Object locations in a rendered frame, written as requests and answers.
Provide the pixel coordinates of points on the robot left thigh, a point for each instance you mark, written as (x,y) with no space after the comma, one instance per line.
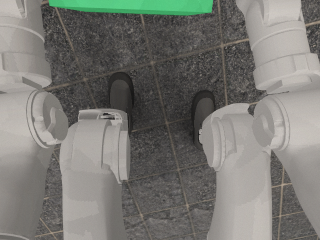
(92,186)

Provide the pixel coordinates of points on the robot right upper arm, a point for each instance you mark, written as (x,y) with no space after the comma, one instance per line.
(289,124)

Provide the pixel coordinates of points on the left robot shin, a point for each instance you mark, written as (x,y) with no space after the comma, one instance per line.
(66,148)

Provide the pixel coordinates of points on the carton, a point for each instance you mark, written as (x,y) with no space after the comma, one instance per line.
(151,7)

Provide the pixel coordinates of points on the robot left forearm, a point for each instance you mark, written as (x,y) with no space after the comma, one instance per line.
(23,65)

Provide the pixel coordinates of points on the robot left upper arm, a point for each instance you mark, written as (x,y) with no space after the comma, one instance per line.
(32,122)

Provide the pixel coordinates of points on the robot right forearm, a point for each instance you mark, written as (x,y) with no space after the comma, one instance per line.
(279,44)

